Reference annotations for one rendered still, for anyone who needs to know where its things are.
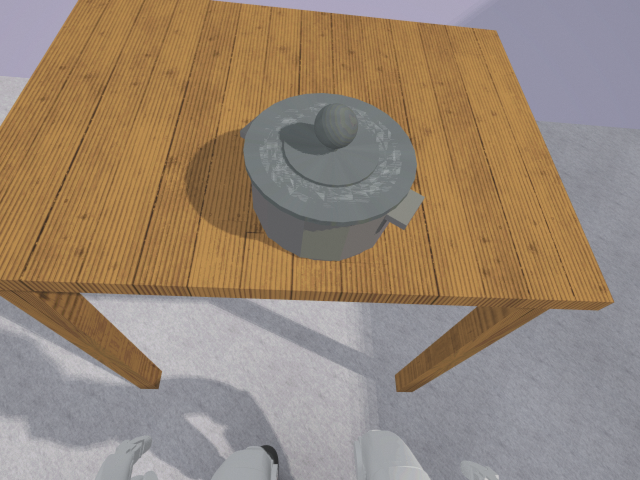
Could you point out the robot left shin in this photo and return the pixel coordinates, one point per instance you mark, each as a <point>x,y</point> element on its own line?
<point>258,448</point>

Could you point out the robot left thigh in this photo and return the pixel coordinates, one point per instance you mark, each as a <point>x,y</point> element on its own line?
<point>247,465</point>

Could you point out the lid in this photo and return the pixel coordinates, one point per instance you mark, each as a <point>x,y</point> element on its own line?
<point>300,176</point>

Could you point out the robot right hand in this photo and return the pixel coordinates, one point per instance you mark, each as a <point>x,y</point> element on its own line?
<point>474,471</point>

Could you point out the robot left hand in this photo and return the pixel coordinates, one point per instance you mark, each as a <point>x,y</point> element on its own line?
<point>118,466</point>

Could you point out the pot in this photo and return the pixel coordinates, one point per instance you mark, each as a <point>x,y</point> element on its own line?
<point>323,242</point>

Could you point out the table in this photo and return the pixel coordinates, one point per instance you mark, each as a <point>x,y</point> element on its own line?
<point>122,172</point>

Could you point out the knob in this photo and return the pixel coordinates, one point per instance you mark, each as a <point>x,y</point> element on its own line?
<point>336,125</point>

